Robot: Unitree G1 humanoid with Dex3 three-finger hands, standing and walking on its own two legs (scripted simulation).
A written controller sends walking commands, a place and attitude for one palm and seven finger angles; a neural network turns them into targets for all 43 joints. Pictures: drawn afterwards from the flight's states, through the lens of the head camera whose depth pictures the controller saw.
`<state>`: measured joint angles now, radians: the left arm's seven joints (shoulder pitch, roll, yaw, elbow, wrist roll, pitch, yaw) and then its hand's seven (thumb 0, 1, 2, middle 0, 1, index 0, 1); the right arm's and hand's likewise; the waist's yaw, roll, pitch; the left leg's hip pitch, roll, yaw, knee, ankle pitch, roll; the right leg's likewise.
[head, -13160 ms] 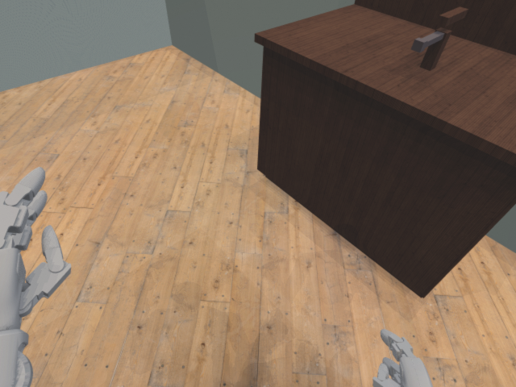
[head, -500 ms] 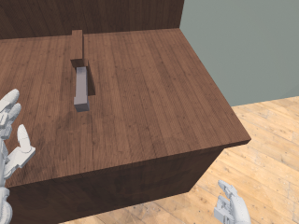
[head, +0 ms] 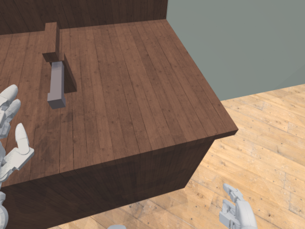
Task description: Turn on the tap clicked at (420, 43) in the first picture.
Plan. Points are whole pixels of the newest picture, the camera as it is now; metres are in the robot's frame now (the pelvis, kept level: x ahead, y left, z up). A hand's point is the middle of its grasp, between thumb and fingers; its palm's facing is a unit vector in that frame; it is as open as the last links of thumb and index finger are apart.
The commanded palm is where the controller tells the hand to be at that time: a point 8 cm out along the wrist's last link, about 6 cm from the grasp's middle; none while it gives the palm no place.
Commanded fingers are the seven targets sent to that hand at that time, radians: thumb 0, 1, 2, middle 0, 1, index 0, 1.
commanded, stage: shuffle to correct the standing spot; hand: left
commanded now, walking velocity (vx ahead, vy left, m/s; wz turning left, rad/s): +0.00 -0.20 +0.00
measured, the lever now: (56, 100) +0.35 +0.25 +0.15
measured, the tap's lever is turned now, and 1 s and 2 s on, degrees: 0 0 0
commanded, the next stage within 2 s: come to a stop and stand still in 2.00 s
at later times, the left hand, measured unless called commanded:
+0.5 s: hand (34, 146) +0.23 +0.24 +0.17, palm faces +0.35 -0.83 -0.43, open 7.4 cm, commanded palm +0.17 +0.27 +0.19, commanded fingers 0.00 0.90 0.90 -0.20 -0.30 -0.20 -0.30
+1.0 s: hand (39, 146) +0.23 +0.23 +0.17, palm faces +0.32 -0.82 -0.47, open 7.4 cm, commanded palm +0.17 +0.26 +0.19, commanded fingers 0.00 0.90 0.90 -0.20 -0.30 -0.20 -0.30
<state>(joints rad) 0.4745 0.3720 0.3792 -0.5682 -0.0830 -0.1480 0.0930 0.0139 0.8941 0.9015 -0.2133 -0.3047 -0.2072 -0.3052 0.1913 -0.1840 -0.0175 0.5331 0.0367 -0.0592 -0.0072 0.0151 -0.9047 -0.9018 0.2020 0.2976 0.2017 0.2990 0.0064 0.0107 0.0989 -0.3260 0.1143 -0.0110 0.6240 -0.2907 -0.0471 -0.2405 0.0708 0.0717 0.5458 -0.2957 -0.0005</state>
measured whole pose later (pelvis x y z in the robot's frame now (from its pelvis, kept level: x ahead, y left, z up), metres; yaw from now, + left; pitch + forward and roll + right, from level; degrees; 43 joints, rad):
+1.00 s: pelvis +0.01 -0.02 +0.00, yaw +1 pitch +0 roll -3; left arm 0.50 0.43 0.42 -0.60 -0.09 -0.13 0.09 0.01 0.89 0.90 -0.21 -0.30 -0.21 -0.31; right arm 0.22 -0.20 -0.03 0.52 0.04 -0.03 -0.01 0.02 -0.91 -0.90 0.20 0.30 0.20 0.30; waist -0.01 0.02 0.11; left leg -0.34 0.14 -0.04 0.65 -0.31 -0.07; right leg -0.24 0.10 0.04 0.56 -0.32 -0.03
